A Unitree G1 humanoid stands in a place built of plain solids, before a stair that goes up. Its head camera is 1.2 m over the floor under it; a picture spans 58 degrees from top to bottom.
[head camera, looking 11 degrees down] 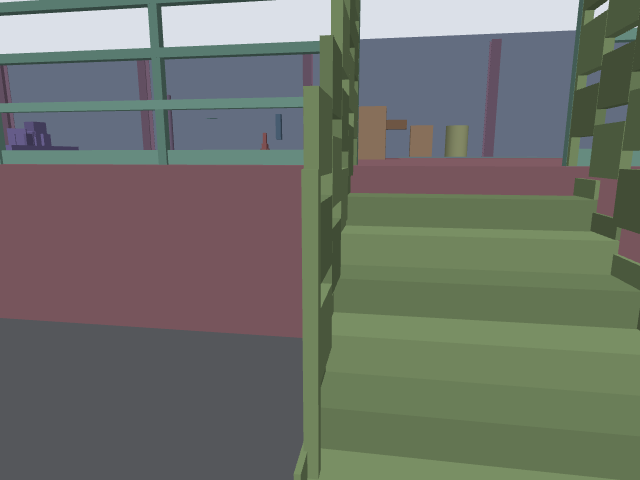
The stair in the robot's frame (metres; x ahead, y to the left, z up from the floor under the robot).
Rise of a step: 0.16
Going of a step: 0.26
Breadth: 1.32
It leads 9 degrees to the right of straight ahead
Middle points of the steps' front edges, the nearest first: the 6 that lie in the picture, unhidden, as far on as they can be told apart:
1.29 -0.61 0.33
1.55 -0.65 0.49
1.81 -0.69 0.65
2.06 -0.74 0.82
2.32 -0.78 0.98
2.58 -0.82 1.14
